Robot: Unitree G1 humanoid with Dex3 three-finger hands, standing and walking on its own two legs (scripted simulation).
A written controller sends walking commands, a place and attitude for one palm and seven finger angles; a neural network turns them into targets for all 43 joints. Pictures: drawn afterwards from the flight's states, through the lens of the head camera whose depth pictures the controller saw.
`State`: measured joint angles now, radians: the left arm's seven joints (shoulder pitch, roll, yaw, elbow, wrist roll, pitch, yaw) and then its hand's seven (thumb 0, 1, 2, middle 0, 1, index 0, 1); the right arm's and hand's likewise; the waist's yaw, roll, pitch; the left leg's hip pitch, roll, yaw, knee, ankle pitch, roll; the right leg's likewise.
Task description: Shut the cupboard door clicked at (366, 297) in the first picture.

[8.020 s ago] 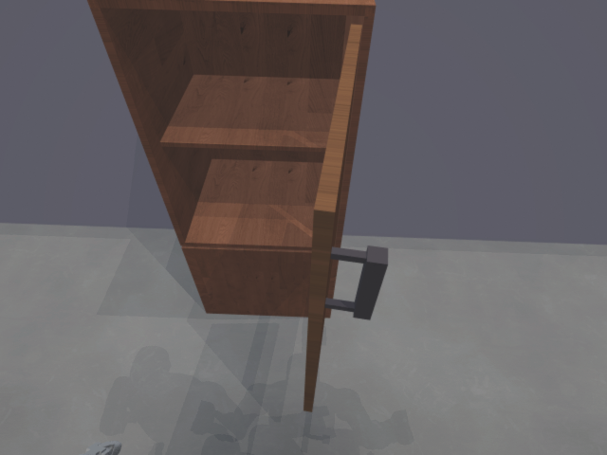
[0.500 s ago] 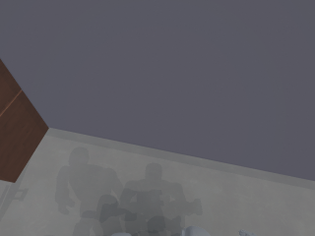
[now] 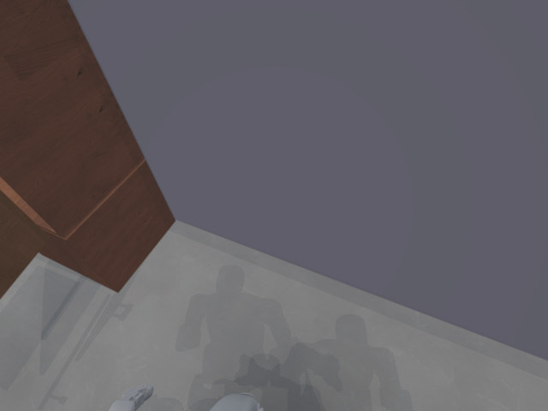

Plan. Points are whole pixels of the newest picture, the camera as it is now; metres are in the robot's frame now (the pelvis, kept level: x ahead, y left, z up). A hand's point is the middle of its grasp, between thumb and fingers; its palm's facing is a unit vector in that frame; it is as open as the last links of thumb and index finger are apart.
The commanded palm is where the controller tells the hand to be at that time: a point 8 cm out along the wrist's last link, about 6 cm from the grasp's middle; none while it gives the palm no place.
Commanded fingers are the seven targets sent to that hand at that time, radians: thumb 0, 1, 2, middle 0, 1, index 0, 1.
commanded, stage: turn to face it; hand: left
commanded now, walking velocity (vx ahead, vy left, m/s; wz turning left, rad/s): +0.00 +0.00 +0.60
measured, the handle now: out of the picture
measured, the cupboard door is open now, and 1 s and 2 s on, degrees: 100 100 100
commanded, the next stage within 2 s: take the last steps up to it in 1.48 s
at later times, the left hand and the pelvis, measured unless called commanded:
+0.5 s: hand out of the picture -0.03 +0.28 -0.18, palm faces +0.35 -0.90 -0.25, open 7.4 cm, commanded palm none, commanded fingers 0.00 0.90 0.90 -0.20 -0.30 -0.20 -0.30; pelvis +0.00 +0.05 +0.00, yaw +18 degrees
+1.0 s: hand out of the picture +0.00 +0.24 -0.13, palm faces +0.55 -0.77 -0.31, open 7.4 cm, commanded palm none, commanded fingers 0.00 0.90 0.90 -0.20 -0.30 -0.20 -0.30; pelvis +0.02 +0.01 +0.00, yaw +36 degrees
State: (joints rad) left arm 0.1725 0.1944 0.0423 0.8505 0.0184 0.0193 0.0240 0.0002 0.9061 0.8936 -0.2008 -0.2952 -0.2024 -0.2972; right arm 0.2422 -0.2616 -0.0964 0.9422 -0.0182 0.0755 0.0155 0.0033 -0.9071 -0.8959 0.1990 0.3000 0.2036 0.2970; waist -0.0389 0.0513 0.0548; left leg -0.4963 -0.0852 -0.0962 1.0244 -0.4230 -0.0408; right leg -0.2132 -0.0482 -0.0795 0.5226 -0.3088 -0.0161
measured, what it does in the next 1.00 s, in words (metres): steps on the spot, turning left: left foot, then right foot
